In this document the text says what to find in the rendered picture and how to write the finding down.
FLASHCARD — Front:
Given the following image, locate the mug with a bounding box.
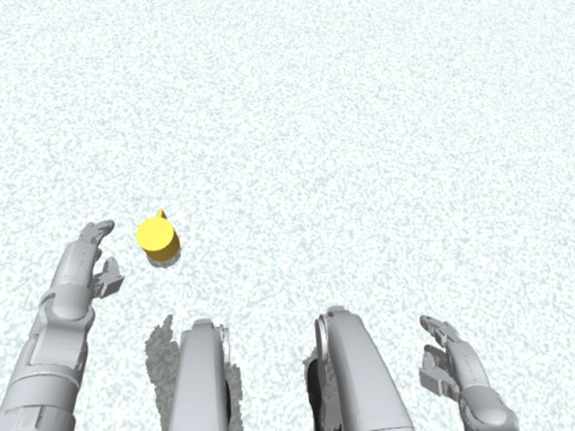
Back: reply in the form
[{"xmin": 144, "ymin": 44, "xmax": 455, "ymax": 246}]
[{"xmin": 136, "ymin": 209, "xmax": 180, "ymax": 261}]

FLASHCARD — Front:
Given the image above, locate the right robot arm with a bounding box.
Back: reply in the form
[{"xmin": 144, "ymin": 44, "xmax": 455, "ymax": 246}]
[{"xmin": 458, "ymin": 385, "xmax": 519, "ymax": 431}]

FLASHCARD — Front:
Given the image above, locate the right robot foot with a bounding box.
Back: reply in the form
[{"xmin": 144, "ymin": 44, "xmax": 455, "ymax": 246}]
[{"xmin": 307, "ymin": 358, "xmax": 342, "ymax": 431}]

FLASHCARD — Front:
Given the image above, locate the left robot hand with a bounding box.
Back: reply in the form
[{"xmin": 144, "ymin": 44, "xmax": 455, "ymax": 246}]
[{"xmin": 49, "ymin": 220, "xmax": 125, "ymax": 299}]

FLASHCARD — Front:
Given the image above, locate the left robot arm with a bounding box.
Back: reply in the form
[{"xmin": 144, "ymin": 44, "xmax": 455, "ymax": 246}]
[{"xmin": 0, "ymin": 284, "xmax": 95, "ymax": 431}]

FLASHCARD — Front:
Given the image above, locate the right robot hand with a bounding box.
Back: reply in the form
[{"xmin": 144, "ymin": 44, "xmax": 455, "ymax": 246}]
[{"xmin": 419, "ymin": 315, "xmax": 491, "ymax": 402}]

